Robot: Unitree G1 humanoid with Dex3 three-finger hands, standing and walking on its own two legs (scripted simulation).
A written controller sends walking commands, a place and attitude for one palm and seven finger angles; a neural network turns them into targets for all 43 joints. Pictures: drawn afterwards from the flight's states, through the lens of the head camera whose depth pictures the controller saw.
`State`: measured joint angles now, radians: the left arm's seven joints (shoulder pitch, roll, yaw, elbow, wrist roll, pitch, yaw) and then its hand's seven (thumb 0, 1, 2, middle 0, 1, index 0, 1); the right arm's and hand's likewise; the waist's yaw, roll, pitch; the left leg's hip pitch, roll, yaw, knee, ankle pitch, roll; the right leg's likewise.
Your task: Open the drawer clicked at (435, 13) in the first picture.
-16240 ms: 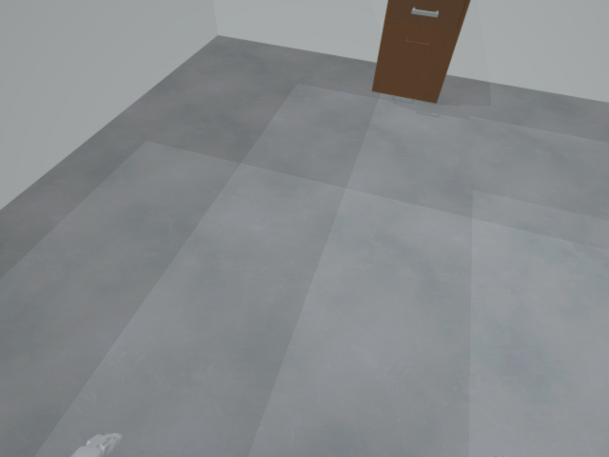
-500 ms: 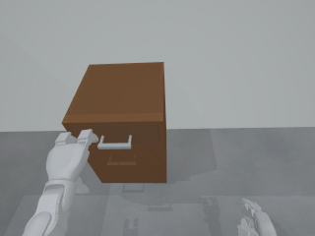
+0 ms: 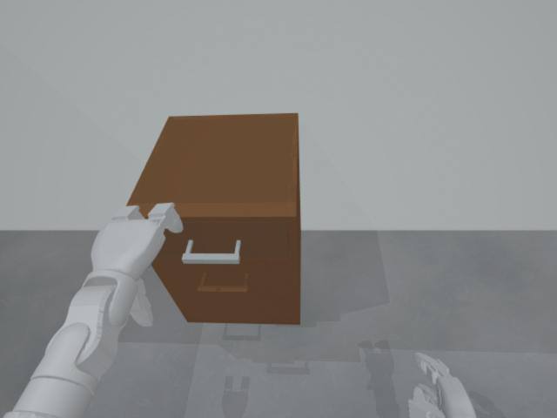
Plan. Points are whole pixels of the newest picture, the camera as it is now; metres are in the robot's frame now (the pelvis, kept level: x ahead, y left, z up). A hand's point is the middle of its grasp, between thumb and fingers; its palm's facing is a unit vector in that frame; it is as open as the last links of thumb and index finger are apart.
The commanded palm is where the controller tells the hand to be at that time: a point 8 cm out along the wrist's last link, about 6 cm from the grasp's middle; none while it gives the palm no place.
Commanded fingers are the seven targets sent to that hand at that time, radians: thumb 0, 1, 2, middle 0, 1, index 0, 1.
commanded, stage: raise the hand with hooked fingers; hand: left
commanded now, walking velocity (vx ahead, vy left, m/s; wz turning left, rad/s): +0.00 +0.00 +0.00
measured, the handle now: (212, 251) +0.53 +0.26 -0.24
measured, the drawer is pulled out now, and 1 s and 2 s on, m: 0.00 0.00 0.00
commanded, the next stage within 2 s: move the hooked fingers above the handle in 0.20 s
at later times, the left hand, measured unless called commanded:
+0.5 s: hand (160, 272) +0.31 +0.24 +0.02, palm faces -0.11 -0.10 -0.99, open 13.9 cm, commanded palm +0.31 +0.25 +0.09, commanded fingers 0.00 -0.50 0.30 -0.30 -1.20 -0.30 -1.20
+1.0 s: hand (181, 266) +0.37 +0.24 -0.05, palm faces -0.10 -0.07 -0.99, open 13.8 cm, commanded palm +0.36 +0.26 +0.00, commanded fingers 0.00 -0.50 0.30 -0.30 -1.20 -0.30 -1.20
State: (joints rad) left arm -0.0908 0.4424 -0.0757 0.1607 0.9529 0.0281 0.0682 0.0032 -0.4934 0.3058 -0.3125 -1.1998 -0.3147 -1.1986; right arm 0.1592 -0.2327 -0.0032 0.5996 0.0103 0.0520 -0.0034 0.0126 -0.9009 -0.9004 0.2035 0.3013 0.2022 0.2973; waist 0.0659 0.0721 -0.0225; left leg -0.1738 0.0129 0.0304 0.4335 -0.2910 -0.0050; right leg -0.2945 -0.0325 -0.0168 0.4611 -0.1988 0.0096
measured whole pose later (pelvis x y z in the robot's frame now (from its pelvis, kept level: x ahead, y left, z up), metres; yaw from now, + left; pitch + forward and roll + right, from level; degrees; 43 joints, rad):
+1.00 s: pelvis +0.00 +0.00 -0.03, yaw +0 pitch +15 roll +0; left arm -0.33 0.43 0.02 0.67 1.10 -0.19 0.33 0.00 -0.49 0.31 -0.32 -1.20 -0.32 -1.20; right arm 0.27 -0.25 -0.08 0.67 -0.04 0.08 0.00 0.01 -0.90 -0.90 0.20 0.30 0.20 0.30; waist -0.03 0.02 -0.12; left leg -0.59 0.02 0.03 0.75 -0.43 0.00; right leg -0.70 -0.03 -0.01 0.74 -0.30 0.01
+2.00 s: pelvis -0.05 +0.01 -0.15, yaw -1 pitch +34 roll -3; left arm -0.91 0.61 0.13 1.12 1.21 -0.07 0.48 0.01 -0.49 0.31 -0.35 -1.24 -0.35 -1.23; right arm 0.27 -0.25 0.00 0.66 -0.08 0.09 0.04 0.00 -0.90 -0.90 0.20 0.30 0.20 0.30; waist -0.20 0.06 -0.16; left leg -1.40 0.04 -0.01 1.42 -0.61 0.02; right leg -1.47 -0.03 -0.03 1.30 -0.43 0.02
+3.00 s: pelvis -0.06 +0.02 -0.16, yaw -1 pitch +35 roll -4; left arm -0.94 0.65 0.11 1.13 1.19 -0.13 0.40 0.01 -0.49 0.31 -0.31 -1.20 -0.32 -1.20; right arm 0.29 -0.27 0.01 0.63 -0.07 0.08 0.01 0.00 -0.90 -0.90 0.21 0.30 0.20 0.30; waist -0.22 0.05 -0.17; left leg -1.43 0.03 -0.02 1.44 -0.62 0.02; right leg -1.49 -0.03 -0.04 1.31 -0.42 0.03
